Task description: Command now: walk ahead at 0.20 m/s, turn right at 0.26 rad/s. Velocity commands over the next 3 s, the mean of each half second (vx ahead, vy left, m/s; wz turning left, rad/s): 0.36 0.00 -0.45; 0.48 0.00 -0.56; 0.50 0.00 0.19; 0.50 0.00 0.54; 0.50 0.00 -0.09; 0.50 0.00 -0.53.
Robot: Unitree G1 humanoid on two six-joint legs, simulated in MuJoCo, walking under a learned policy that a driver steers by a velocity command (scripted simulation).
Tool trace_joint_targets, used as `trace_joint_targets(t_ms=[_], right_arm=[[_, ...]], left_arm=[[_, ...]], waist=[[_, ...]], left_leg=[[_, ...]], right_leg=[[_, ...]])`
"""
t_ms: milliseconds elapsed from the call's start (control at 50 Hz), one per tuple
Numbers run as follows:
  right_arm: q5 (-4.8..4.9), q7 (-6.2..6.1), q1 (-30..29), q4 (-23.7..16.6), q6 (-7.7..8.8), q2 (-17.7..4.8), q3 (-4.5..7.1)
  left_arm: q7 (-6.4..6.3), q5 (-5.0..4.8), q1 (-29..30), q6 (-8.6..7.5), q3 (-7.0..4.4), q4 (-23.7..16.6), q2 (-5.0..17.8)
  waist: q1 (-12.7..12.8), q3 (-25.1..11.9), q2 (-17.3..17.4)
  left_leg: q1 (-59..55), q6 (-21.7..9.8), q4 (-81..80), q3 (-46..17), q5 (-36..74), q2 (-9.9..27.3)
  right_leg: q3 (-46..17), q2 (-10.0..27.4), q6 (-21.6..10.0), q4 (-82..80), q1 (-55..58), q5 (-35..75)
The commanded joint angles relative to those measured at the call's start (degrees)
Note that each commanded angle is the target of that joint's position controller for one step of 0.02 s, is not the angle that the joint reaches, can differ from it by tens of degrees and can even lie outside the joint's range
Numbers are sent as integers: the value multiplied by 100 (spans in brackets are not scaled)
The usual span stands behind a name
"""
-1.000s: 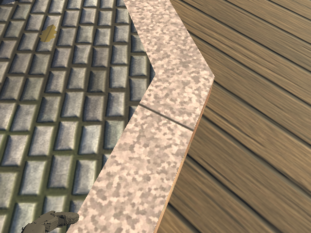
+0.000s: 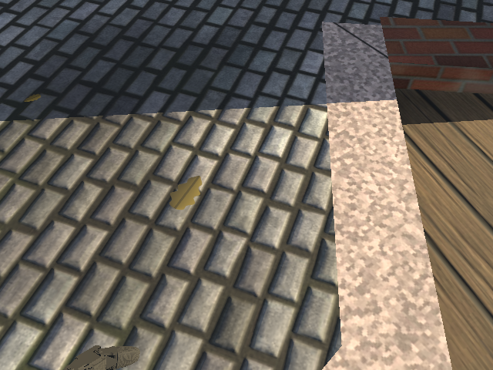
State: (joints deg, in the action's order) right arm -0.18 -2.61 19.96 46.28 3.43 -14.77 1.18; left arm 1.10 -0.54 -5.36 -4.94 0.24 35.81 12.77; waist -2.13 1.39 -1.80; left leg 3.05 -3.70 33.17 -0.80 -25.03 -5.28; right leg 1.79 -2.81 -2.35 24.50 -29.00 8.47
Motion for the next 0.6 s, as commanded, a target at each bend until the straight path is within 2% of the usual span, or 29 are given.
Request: trace_joint_targets(t_ms=[20,40,60,80,100,140,200,280,320,380,440,480,500,520,540,560,580,600], right_arm=[[-365,183,-366,-811,128,221,-57],[-100,312,767,-718,155,-100,-61],[31,349,282,-761,165,-683,60],[21,359,-344,-1005,168,-900,123],[-46,323,-593,-1137,142,-850,115],[-98,252,-618,-1265,111,-762,97],[-148,119,-674,-1260,114,-620,68],[-89,33,-1269,-1356,106,-503,56],[-50,58,-1542,-1389,136,-435,43],[39,115,-1800,-1388,223,-514,92],[147,139,-1791,-1327,319,-637,165],[211,152,-1582,-1245,374,-702,234],[207,157,-1335,-1157,389,-738,294],[159,131,-894,-1081,388,-879,360],[53,103,-180,-1003,350,-1102,414],[-87,139,93,-917,275,-1465,496],[31,150,-83,-910,263,-1252,501],[78,122,-124,-907,262,-921,399]], left_arm=[[-73,225,-1631,69,-384,152,1131],[-86,394,-1173,41,-428,-195,1224],[-91,168,-745,82,-429,-431,876],[-96,4,-564,72,-348,-458,731],[-81,3,-534,36,-301,-451,750],[-81,48,-556,-22,-338,-404,872],[-108,36,-777,-42,-370,-356,906],[-143,21,-962,79,-425,-331,1034],[-146,-31,-1051,133,-459,-299,1098],[-136,-75,-1178,205,-510,-257,1193],[-132,-87,-1199,288,-519,-236,1152],[-118,-90,-1117,351,-515,-245,1102],[-117,-90,-1058,371,-487,-260,999],[-112,-80,-1074,368,-405,-281,727],[-94,-51,-1244,345,-266,-274,224],[-87,-141,-1111,279,-294,-667,479],[-92,-117,-1049,247,-403,-616,950],[-89,-76,-925,263,-462,-535,1118]], waist=[[335,-1425,-870],[6,-2406,-1017],[221,-1697,-424],[208,-1066,-80],[91,-789,200],[-71,-462,195],[24,-491,35],[296,-489,-363],[428,-532,-573],[581,-537,-704],[574,-488,-797],[411,-405,-789],[232,-405,-711],[19,-635,-450],[-152,-1121,380],[-53,-810,1579],[-37,-276,1452],[-138,27,1160]], left_leg=[[2582,315,4233,-211,-1018,-166],[3070,305,5298,-968,-662,-74],[3587,283,5393,-814,-184,178],[3833,244,5225,-684,269,357],[3750,241,5011,-690,562,478],[3573,254,4448,-712,947,677],[3745,370,3741,-513,1307,807],[3500,595,1999,-334,1643,671],[3236,633,1265,-313,1785,543],[2960,611,419,-352,1718,388],[2352,533,-271,-469,1575,290],[1751,413,-799,-503,1543,354],[1175,308,-1164,-449,1612,459],[119,102,-1127,-797,1465,996],[-897,-248,-1248,-1822,535,2022],[-1178,-866,-1936,-3873,-1533,2842],[-807,-996,-2045,-4019,-1978,2953],[-650,-810,-1985,-3365,-1478,2636]], right_leg=[[-2156,1527,-982,624,3911,3515],[-4201,2336,-1992,-314,4198,288],[-4087,2006,-2001,-929,3480,-2938],[-3809,1764,-1739,-1270,2675,-4048],[-3720,1547,-1568,-1522,2081,-4167],[-3295,1109,-1433,-1674,1374,-3964],[-2819,831,-1399,-1481,1263,-3280],[-2628,647,-1254,-1318,1150,-2995],[-2682,630,-1175,-1221,1200,-3077],[-2947,698,-1096,-1015,1431,-3415],[-3340,746,-1036,-842,1524,-3731],[-3505,703,-978,-570,1435,-3921],[-3370,557,-854,-279,1195,-4000],[-3071,358,-620,456,491,-4307],[-2066,-186,-282,2233,-195,-4449],[-1330,-439,-167,3143,-1828,-4356],[-1111,128,32,3898,-2351,-3828],[-1083,251,149,4247,-2521,-3384]])
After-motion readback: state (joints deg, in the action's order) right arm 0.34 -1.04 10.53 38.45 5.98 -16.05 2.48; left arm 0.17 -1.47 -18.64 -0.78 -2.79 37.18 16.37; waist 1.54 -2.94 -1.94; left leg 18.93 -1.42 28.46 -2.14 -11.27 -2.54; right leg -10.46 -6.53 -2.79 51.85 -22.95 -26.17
